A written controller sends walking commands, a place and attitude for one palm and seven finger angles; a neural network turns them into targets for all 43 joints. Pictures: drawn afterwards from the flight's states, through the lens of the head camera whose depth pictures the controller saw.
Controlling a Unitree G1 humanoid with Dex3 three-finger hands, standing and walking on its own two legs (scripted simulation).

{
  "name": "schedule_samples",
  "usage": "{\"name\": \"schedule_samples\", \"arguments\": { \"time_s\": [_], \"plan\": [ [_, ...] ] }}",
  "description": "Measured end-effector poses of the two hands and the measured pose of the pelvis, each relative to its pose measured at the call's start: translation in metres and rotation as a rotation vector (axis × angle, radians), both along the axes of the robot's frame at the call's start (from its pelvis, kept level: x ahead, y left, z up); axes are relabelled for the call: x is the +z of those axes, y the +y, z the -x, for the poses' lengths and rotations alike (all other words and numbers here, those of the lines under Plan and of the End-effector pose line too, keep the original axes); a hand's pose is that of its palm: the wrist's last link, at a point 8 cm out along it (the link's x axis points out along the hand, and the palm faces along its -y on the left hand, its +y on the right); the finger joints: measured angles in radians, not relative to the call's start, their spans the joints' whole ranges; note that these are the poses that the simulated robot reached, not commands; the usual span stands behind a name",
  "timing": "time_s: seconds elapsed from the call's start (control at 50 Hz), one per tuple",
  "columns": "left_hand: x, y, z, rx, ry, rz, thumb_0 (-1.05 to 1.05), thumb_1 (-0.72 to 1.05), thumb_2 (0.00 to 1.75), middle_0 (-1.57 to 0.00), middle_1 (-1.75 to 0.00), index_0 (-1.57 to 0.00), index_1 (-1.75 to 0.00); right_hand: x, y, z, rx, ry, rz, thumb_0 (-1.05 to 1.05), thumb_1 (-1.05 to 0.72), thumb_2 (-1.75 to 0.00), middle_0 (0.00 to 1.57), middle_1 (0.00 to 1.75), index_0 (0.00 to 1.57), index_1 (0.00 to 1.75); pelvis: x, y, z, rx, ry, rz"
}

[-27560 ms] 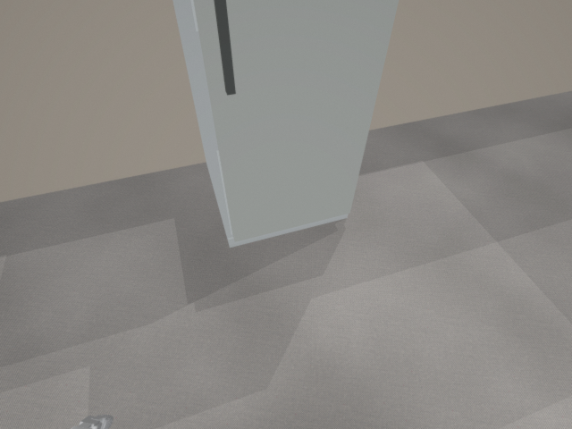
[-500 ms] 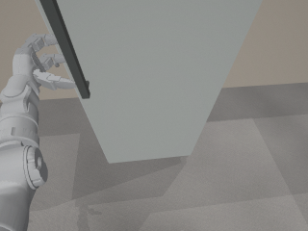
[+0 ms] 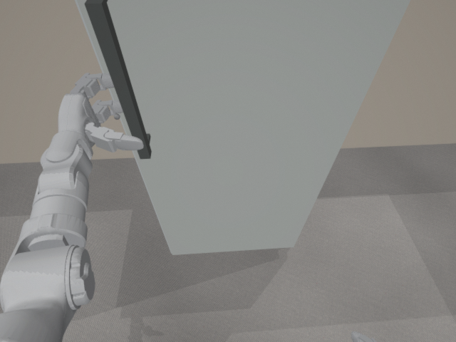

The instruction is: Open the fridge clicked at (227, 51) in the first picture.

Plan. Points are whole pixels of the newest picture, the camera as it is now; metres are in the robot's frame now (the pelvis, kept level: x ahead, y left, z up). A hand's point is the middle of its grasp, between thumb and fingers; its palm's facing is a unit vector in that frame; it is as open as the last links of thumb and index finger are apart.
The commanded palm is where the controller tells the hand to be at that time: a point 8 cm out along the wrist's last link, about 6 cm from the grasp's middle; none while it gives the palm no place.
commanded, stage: slide the fingers in behind the handle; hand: left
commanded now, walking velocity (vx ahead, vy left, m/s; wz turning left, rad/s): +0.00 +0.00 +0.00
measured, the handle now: (128, 89) +0.51 +0.19 +0.17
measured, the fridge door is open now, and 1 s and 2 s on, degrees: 0 0 0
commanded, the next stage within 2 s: grip the handle and tug to test in 1.08 s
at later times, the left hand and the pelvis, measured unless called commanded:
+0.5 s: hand (135, 115) +0.45 +0.17 +0.16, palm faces +0.09 -1.00 +0.00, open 13.9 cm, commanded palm +0.42 +0.22 +0.16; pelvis -0.01 -0.01 +0.00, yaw -1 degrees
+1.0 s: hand (135, 117) +0.45 +0.17 +0.16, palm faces +0.09 -1.00 +0.00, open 14.1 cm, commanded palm +0.42 +0.22 +0.16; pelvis -0.01 -0.01 +0.00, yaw -1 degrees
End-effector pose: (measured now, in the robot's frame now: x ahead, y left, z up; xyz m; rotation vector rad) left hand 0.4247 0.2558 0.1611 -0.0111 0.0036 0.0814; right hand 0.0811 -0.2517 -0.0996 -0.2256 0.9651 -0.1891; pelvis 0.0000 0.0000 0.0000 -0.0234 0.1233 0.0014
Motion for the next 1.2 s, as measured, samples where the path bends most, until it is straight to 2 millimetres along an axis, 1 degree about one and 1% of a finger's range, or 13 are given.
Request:
{"name": "schedule_samples", "arguments": {
  "time_s": [0.12, 0.22, 0.32, 0.4, 0.52, 0.62, 0.82, 1.1, 1.2],
  "plan": [
    [0.001, -0.011, 0.002, -0.002, 0.007, -0.004, -0.01, -0.5, 0.3, -0.3, -1.2, -0.3, -1.2, 0.001, 0.0, -0.008, 0.015, -0.015, 0.002, 0.01, -0.91, -0.89, 0.2, 0.3, 0.2, 0.3, 0.001, -0.001, 0.001, 0.007, -0.009, -0.002],
    [0.0, -0.021, -0.001, -0.001, 0.018, -0.012, -0.01, -0.5, 0.3, -0.3, -1.2, -0.3, -1.2, 0.0, -0.001, -0.007, 0.016, -0.016, -0.001, 0.01, -0.91, -0.9, 0.2, 0.3, 0.2, 0.3, 0.0, -0.003, 0.004, 0.009, -0.011, -0.005],
    [0.0, -0.03, -0.006, 0.001, 0.015, -0.009, -0.01, -0.5, 0.3, -0.3, -1.2, -0.3, -1.2, -0.003, -0.003, 0.003, 0.004, -0.001, -0.007, 0.01, -0.91, -0.89, 0.2, 0.3, 0.2, 0.3, 0.0, -0.006, 0.006, 0.003, -0.009, -0.008],
    [0.001, -0.032, -0.008, 0.009, 0.008, -0.005, -0.01, -0.5, 0.3, -0.3, -1.2, -0.3, -1.2, -0.004, -0.006, 0.015, -0.016, 0.018, -0.01, 0.01, -0.91, -0.89, 0.2, 0.3, 0.2, 0.3, 0.001, -0.008, 0.007, -0.006, -0.008, -0.011],
    [0.0, -0.031, -0.003, 0.013, 0.005, -0.008, -0.01, -0.5, 0.3, -0.3, -1.19, -0.3, -1.2, -0.006, -0.012, 0.031, -0.043, 0.047, -0.009, 0.01, -0.91, -0.89, 0.2, 0.3, 0.2, 0.3, 0.001, -0.011, 0.008, -0.013, -0.014, -0.011],
    [-0.001, -0.031, 0.002, 0.015, 0.003, -0.005, -0.01, -0.5, 0.3, -0.3, -1.2, -0.3, -1.2, -0.005, -0.017, 0.036, -0.046, 0.056, 0.002, 0.01, -0.91, -0.9, 0.2, 0.3, 0.2, 0.3, 0.002, -0.012, 0.01, -0.01, -0.02, -0.011],
    [0.001, -0.032, 0.003, 0.013, 0.001, -0.005, -0.01, -0.5, 0.3, -0.29, -1.19, -0.29, -1.19, -0.002, -0.019, 0.028, -0.038, 0.017, 0.013, 0.01, -0.91, -0.9, 0.2, 0.3, 0.2, 0.3, 0.002, -0.012, 0.014, -0.01, -0.021, -0.012],
    [0.001, -0.033, 0.003, 0.014, -0.004, -0.013, -0.01, -0.5, 0.3, -0.27, -1.19, -0.27, -1.19, -0.003, -0.007, 0.017, -0.019, -0.001, -0.008, 0.01, -0.91, -0.9, 0.2, 0.3, 0.2, 0.3, 0.002, -0.007, 0.011, -0.007, -0.023, -0.011],
    [0.001, -0.037, 0.0, 0.003, 0.005, -0.014, -0.01, -0.5, 0.3, -0.28, -1.19, -0.28, -1.19, -0.005, -0.003, 0.015, -0.004, 0.011, -0.012, 0.01, -0.91, -0.9, 0.2, 0.3, 0.2, 0.3, 0.002, -0.006, 0.01, 0.001, -0.021, -0.011]
  ]
}}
